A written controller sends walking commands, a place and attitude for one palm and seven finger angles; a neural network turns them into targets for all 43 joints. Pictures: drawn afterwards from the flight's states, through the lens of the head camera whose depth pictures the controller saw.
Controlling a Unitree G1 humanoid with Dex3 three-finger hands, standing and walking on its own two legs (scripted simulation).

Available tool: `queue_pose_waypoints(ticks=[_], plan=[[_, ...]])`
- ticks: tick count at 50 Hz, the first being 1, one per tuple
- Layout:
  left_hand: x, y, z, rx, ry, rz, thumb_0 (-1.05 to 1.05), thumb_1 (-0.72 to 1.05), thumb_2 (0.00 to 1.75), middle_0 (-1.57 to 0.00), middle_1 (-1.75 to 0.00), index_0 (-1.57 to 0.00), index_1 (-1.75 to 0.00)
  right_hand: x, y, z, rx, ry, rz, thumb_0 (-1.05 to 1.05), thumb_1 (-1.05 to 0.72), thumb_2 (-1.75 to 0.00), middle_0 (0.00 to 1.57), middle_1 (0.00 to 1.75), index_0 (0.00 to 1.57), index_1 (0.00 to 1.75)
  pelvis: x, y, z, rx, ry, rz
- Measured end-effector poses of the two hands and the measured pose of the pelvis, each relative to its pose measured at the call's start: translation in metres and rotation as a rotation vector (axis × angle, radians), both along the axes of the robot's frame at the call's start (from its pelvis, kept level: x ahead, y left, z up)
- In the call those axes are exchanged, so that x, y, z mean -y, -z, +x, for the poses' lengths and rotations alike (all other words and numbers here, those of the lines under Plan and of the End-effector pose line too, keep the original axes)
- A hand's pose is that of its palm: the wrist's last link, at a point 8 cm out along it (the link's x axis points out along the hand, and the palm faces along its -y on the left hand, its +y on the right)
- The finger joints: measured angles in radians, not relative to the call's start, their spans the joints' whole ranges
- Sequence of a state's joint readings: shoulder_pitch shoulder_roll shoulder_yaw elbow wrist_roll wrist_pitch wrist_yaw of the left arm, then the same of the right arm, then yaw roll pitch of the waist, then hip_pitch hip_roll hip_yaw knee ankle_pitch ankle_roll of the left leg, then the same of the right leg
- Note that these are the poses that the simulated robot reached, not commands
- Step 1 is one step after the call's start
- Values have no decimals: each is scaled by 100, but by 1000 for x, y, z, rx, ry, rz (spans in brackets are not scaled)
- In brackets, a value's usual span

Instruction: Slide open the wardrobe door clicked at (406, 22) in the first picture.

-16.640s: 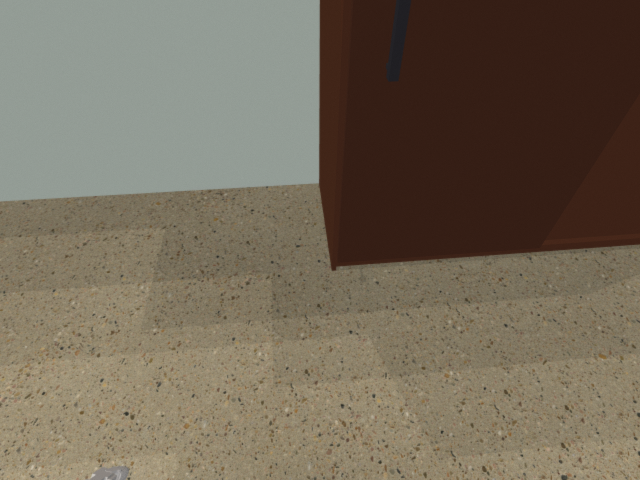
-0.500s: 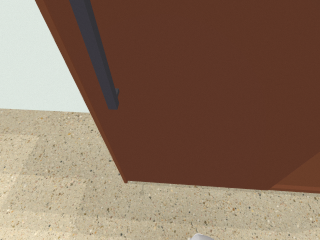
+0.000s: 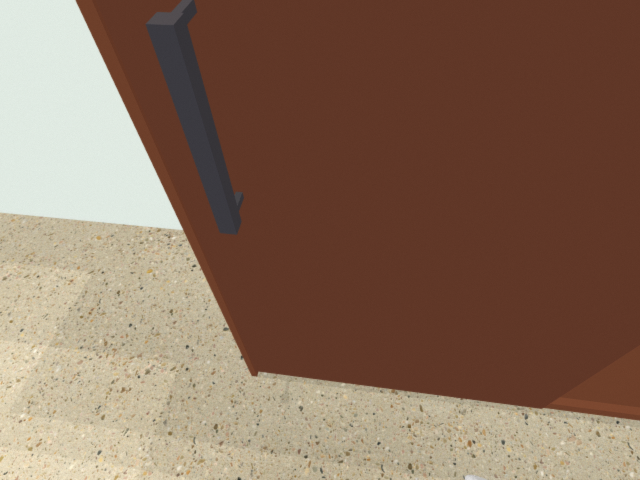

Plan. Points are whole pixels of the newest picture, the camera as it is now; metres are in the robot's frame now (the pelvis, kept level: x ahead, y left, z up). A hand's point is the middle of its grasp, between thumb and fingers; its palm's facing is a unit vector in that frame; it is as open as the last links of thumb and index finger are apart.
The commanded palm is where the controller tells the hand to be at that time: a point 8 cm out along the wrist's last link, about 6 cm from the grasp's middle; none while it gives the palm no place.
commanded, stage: come to a stop and stand still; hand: left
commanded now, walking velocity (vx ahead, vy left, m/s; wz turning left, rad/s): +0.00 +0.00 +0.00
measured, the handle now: (212, 136) +0.45 +0.16 +0.19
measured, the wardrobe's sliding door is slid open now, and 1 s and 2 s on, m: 0.00 0.00 0.00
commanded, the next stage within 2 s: look again from close up in 1.72 s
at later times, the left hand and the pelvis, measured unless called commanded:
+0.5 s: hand out of the picture -0.04 +0.17 -0.16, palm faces +0.05 -0.99 -0.16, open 7.4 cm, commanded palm none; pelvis -0.03 +0.00 +0.02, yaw +0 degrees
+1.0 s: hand out of the picture -0.01 +0.21 -0.16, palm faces +0.01 -0.97 -0.23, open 7.4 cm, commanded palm none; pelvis -0.02 +0.04 +0.01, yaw -1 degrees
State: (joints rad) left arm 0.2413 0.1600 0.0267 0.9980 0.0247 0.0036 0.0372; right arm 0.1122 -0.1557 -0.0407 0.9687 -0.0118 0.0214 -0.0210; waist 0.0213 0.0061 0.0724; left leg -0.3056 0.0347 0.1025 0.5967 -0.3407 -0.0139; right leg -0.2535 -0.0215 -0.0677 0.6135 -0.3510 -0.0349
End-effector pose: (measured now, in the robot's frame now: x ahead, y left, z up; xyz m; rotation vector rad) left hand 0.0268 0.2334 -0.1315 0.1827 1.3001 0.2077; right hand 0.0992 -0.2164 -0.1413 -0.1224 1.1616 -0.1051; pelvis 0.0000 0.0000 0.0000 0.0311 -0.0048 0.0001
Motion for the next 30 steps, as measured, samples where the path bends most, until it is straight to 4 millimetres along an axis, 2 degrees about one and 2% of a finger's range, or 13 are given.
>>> queue_pose_waypoints(ticks=[4,8,14,23,30], plan=[[12,-2,-23,-30,-14,-19,0,91,89,-20,-30,-20,-30,5,-3,-17,-45,6,0,0,-91,-90,20,30,20,30,5,-5,-4,4,-6,0],[19,5,-42,-66,-25,-54,0,91,89,-20,-30,-20,-30,9,-3,-41,-81,27,-23,0,-92,-90,20,30,20,30,4,-4,-9,7,-2,-18],[24,7,-56,-94,-25,-95,1,91,89,-20,-30,-20,-30,12,-11,-90,-174,32,-57,-1,-93,-90,20,30,19,30,3,-11,-19,22,3,-22],[17,4,-66,-99,-24,-95,1,91,89,-20,-30,-20,-30,-8,-13,-158,-313,54,-19,0,-91,-90,20,30,19,30,-1,-16,-27,15,-4,-27],[14,5,-72,-108,-15,-88,0,91,89,-20,-30,-20,-30,-29,-11,-184,-363,73,20,0,-91,-90,20,30,19,30,-7,-15,-29,10,-1,-33]])
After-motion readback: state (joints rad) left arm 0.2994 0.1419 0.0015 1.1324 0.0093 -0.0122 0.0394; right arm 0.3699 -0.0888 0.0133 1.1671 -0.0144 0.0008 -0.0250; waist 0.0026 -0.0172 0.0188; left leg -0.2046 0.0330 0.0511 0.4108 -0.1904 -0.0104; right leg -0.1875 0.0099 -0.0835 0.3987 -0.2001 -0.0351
